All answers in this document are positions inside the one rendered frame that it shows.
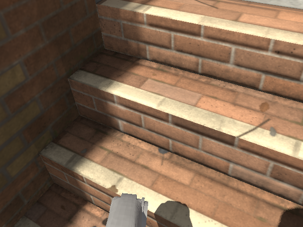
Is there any left robot shin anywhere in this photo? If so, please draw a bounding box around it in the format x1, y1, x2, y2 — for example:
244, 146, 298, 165
109, 196, 120, 212

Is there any left robot thigh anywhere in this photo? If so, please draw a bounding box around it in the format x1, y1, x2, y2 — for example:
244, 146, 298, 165
105, 193, 149, 227

